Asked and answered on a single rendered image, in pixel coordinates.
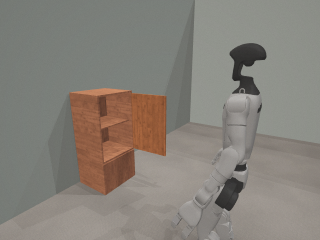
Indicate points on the left robot upper arm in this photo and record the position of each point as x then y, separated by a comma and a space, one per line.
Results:
237, 111

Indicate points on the cupboard door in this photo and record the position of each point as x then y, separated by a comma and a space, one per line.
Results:
149, 122

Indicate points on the robot right shin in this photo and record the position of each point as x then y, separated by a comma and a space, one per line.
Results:
225, 231

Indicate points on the robot right hand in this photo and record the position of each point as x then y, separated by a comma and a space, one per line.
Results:
217, 156

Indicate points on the left robot forearm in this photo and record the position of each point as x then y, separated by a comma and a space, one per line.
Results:
223, 171

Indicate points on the robot left thigh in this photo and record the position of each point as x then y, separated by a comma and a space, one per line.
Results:
226, 198

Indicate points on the robot left hand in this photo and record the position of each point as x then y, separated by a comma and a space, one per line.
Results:
191, 214

